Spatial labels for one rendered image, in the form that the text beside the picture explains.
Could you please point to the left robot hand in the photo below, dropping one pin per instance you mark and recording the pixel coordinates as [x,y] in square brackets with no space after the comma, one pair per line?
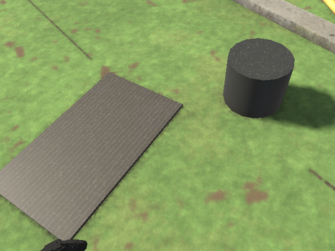
[68,245]

